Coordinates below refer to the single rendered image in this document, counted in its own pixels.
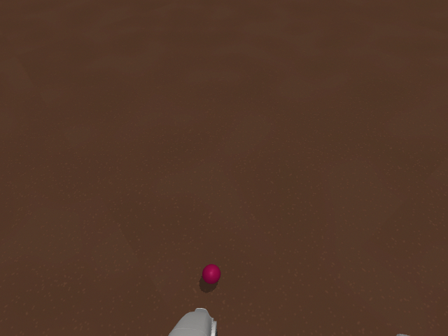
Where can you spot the ball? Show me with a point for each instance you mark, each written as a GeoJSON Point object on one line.
{"type": "Point", "coordinates": [211, 274]}

